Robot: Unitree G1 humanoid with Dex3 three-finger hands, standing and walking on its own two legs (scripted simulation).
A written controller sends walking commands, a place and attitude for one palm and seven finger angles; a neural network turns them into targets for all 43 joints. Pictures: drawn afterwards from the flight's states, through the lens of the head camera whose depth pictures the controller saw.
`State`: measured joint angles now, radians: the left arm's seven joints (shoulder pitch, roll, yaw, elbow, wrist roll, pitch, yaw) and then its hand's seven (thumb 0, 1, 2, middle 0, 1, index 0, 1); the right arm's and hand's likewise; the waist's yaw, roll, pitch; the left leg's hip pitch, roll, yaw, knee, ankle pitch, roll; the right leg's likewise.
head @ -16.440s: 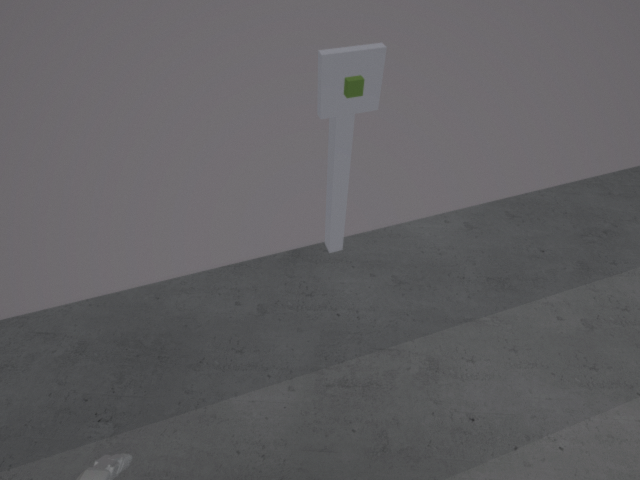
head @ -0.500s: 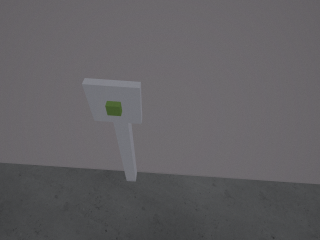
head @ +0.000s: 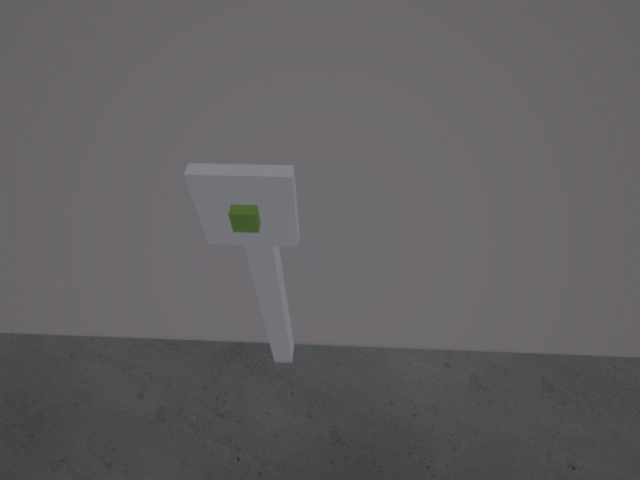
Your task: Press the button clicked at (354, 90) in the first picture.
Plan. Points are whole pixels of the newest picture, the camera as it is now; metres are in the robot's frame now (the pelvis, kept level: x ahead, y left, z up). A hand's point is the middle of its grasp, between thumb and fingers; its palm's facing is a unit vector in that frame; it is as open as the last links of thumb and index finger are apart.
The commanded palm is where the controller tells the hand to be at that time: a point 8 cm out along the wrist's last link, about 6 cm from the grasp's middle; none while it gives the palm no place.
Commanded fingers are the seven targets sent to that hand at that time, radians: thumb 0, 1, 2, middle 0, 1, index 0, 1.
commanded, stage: look again from close up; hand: left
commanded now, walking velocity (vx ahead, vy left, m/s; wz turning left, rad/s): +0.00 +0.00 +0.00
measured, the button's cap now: (245, 217) +0.54 +0.17 -0.03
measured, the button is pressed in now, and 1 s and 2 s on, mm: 0 0 0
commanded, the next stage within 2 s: raise the hand and make a fist in 0.50 s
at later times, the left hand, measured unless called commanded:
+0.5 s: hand out of the picture +0.04 +0.14 -0.17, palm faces +0.00 -0.98 -0.20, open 7.3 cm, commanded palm none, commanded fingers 0.00 0.90 0.90 -0.20 -0.30 -0.20 -0.30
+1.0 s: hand (243, 448) +0.18 +0.11 -0.07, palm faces +0.00 -1.00 +0.03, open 5.5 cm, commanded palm +0.15 +0.19 -0.06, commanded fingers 0.00 0.90 0.90 -0.78 -0.93 -0.78 -0.93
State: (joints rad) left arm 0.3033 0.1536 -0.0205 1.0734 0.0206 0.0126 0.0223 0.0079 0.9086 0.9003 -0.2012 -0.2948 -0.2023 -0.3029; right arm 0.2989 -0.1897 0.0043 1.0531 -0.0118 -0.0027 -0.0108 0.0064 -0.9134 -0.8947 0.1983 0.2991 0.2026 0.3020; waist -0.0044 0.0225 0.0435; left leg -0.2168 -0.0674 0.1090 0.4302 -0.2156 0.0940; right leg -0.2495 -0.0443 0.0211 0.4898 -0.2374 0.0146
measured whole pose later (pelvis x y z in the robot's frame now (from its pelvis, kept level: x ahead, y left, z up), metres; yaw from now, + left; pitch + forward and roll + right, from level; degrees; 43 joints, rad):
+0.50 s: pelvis +0.04 -0.03 +0.00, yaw +0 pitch +0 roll +1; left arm 0.26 0.15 -0.02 1.12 0.01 -0.01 0.04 0.02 0.92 0.90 -0.20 -0.29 -0.20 -0.30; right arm 0.26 -0.16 0.01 1.13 -0.01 -0.03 -0.03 0.01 -0.92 -0.89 0.20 0.30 0.20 0.30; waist 0.00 0.00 0.03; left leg -0.16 -0.02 0.08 0.44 -0.28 0.04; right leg -0.19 0.00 0.00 0.48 -0.29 -0.01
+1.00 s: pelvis +0.01 -0.07 -0.07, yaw +3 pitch +13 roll +1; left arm 0.42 0.17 0.16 0.25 -0.24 -0.57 -0.40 0.01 0.91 0.90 -0.52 -0.64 -0.52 -0.65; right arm 0.11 -0.28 -0.09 0.53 0.02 -0.24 0.00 0.01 -0.91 -0.89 0.20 0.30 0.20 0.30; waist 0.00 -0.07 -0.14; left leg -0.77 0.01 0.03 1.02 -0.47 -0.01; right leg -0.77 0.01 -0.07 1.05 -0.51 -0.07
